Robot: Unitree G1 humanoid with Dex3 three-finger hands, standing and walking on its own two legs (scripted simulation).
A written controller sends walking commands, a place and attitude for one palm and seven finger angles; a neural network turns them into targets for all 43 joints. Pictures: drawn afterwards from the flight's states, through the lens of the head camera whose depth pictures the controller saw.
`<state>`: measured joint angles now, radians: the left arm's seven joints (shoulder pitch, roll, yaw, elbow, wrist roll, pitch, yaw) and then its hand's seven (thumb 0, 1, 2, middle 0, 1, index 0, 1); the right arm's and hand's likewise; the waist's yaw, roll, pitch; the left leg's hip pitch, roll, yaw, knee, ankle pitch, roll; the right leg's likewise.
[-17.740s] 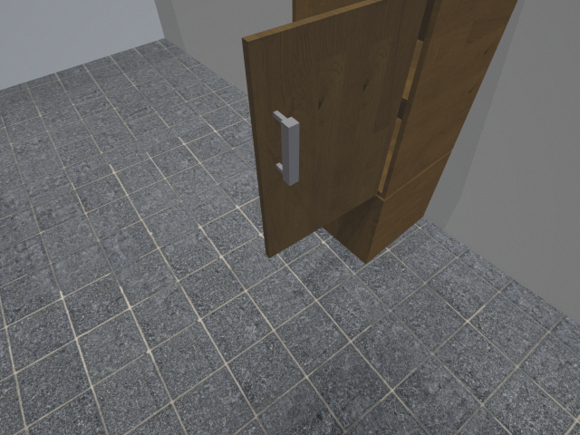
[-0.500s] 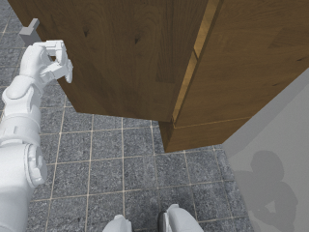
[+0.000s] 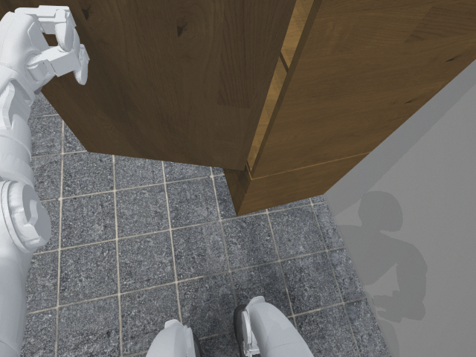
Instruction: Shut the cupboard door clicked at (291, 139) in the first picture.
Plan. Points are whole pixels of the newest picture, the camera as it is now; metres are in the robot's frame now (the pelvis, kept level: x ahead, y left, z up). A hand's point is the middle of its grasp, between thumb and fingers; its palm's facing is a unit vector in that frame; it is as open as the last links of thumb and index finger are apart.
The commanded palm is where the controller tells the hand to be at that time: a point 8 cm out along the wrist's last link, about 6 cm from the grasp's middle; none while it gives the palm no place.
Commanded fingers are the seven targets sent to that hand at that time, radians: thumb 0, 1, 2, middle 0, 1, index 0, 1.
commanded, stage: push the door shut along its arc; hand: left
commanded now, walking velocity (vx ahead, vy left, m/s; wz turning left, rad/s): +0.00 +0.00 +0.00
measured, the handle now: (11, 41) +0.59 +0.25 +0.10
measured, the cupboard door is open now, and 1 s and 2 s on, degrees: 69 56 56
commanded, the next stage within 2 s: pull the fist back off the door in 0.50 s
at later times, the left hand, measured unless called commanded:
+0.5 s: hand (87, 40) +0.57 +0.14 +0.11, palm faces -0.35 -0.94 +0.00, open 3.4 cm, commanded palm +0.60 +0.15 +0.11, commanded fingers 0.00 0.90 0.90 -1.30 -1.50 -1.30 -1.50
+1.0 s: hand (121, 37) +0.59 +0.10 +0.10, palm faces +0.07 -1.00 -0.01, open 3.1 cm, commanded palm +0.55 +0.14 +0.11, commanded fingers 0.00 0.90 0.90 -1.30 -1.50 -1.30 -1.50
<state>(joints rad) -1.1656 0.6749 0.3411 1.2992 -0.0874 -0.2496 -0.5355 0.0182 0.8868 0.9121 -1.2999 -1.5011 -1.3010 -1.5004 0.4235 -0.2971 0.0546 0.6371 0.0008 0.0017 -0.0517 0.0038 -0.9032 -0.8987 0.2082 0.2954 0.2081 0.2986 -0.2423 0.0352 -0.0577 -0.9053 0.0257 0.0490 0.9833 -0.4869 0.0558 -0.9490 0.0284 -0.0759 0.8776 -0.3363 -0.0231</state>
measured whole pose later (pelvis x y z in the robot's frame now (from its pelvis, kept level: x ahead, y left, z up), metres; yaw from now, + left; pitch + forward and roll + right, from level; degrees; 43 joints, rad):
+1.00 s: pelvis +0.01 -0.01 +0.01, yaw +0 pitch +25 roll -3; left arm -1.17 0.46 0.41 1.28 0.03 -0.31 0.02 0.02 0.91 0.91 -1.30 -1.50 -1.30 -1.50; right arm 0.52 -0.24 0.04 0.64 -0.07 0.02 0.07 0.00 -0.90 -0.90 0.21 0.30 0.21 0.30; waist -0.25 0.07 -0.08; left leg -0.89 0.03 0.04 0.94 -0.48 0.04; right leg -0.94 0.04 -0.07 0.84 -0.34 -0.03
